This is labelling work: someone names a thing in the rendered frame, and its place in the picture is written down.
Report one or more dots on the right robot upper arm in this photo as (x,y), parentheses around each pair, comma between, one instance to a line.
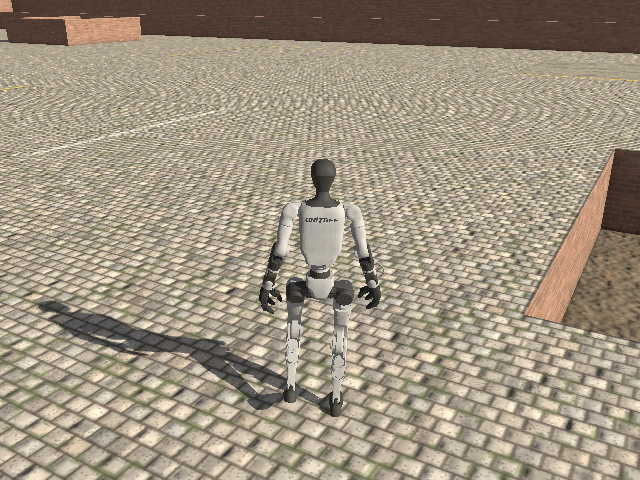
(353,213)

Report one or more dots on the robot left foot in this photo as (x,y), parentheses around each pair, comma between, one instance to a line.
(290,395)

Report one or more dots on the left robot upper arm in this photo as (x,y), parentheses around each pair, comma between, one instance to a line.
(289,212)

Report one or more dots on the left robot forearm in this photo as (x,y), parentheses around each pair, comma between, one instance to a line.
(272,269)

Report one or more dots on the right robot hand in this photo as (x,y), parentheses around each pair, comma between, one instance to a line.
(374,293)

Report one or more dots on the left robot hand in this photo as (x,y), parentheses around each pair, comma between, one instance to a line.
(264,298)

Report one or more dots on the right robot forearm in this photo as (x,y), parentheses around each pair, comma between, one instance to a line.
(368,269)

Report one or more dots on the robot right shin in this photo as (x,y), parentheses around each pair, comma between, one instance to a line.
(338,370)

